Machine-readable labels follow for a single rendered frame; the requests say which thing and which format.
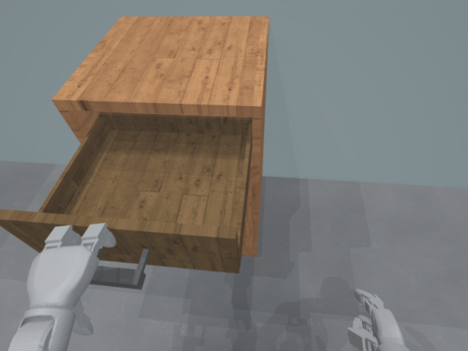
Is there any left robot forearm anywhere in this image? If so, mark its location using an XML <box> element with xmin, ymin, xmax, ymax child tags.
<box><xmin>7</xmin><ymin>306</ymin><xmax>76</xmax><ymax>351</ymax></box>

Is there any robot right hand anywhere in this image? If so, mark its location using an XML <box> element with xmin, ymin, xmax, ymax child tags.
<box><xmin>348</xmin><ymin>289</ymin><xmax>405</xmax><ymax>351</ymax></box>

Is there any robot left hand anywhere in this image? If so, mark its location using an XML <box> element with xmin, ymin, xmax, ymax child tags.
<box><xmin>26</xmin><ymin>223</ymin><xmax>116</xmax><ymax>336</ymax></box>

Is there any drawer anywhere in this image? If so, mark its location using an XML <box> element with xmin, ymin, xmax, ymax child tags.
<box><xmin>0</xmin><ymin>112</ymin><xmax>252</xmax><ymax>273</ymax></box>

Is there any handle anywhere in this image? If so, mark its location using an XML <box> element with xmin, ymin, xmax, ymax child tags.
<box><xmin>90</xmin><ymin>247</ymin><xmax>150</xmax><ymax>290</ymax></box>

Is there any cabinet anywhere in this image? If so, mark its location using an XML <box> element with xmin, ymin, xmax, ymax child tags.
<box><xmin>52</xmin><ymin>16</ymin><xmax>269</xmax><ymax>257</ymax></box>

